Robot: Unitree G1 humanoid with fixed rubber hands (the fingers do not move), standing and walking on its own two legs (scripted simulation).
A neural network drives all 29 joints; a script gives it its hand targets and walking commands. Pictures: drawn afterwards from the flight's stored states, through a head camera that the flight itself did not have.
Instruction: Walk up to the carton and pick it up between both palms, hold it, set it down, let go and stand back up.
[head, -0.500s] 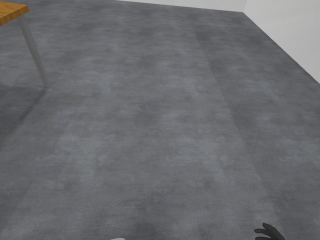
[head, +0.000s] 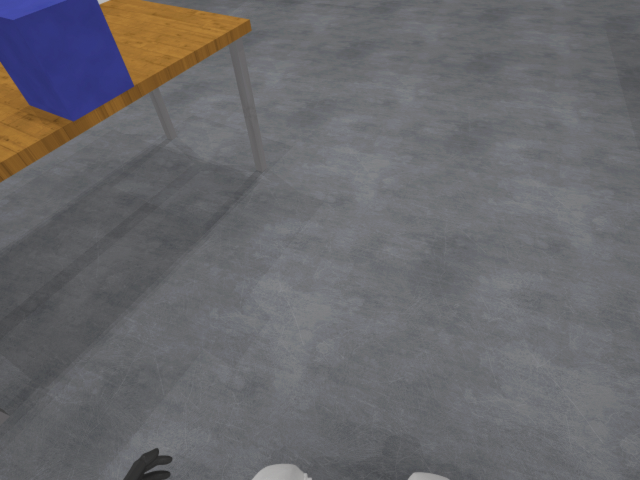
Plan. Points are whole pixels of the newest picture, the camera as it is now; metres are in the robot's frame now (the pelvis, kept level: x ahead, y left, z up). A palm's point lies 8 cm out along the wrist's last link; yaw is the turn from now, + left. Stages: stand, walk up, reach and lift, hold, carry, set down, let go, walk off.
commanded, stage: walk up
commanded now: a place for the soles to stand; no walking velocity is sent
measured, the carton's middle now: (59, 51) +1.11 +0.70 +0.07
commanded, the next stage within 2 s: none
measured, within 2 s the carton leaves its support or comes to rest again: neither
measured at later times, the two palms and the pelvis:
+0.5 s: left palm (112, 391) +0.27 +0.34 -0.10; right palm (438, 301) +0.38 -0.17 -0.07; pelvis +0.24 +0.07 +0.01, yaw +19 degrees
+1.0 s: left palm (141, 337) +0.35 +0.32 -0.10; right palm (355, 175) +0.74 -0.06 -0.09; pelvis +0.49 +0.09 +0.01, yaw +36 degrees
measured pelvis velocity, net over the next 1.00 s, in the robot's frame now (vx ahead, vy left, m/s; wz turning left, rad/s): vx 0.49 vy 0.09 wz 0.63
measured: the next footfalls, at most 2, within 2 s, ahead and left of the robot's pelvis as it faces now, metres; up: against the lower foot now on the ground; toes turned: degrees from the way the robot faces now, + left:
left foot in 0.24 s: +0.26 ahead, +0.19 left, +0.00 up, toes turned +19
right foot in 0.70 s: +0.57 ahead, +0.00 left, +0.00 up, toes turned +21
